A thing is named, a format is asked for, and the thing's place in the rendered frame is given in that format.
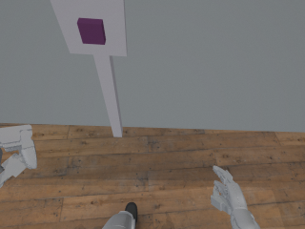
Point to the robot left thigh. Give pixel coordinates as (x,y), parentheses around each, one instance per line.
(120,221)

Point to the right robot hand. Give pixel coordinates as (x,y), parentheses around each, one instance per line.
(231,197)

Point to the panel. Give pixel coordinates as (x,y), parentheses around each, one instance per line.
(113,14)

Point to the left robot foot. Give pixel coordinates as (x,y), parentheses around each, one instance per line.
(132,208)

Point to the button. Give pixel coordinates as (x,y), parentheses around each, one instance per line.
(91,31)

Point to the robot right forearm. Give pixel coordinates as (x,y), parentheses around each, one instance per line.
(243,219)

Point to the left robot hand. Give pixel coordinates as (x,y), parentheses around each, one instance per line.
(17,138)

